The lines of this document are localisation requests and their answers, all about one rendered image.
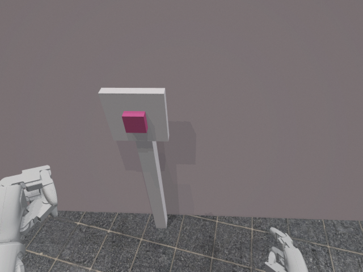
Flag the right robot hand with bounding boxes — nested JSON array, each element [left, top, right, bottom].
[[265, 227, 308, 272]]

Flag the panel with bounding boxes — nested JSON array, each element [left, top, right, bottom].
[[98, 88, 169, 228]]

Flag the robot left forearm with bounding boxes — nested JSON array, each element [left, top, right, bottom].
[[0, 242, 27, 272]]

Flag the left robot hand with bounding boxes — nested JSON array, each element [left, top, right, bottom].
[[0, 165, 58, 243]]

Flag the button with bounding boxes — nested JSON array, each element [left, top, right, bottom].
[[122, 111, 148, 133]]

